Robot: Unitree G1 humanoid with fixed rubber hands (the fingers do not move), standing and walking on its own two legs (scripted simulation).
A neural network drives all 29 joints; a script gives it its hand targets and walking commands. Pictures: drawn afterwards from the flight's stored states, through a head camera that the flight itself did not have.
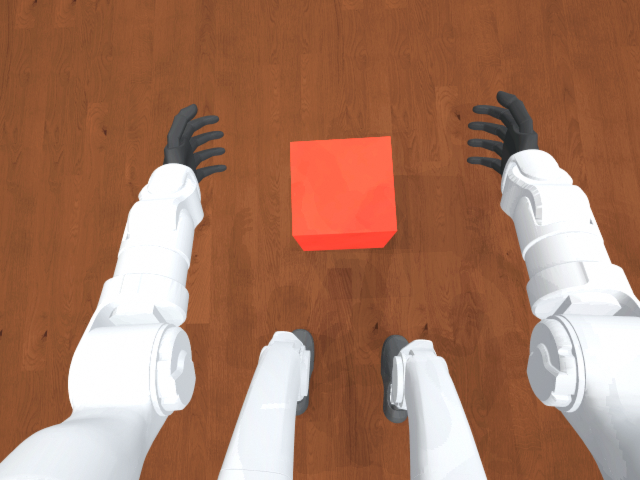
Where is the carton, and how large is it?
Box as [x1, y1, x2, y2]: [290, 136, 396, 250]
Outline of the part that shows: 390,136 290,142 292,232 293,236 303,250 382,247 396,231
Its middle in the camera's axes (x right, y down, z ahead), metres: +0.05 -0.09 +0.92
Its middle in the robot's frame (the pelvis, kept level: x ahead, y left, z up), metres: +0.54 +0.03 -0.53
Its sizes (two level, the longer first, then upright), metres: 0.210 0.200 0.250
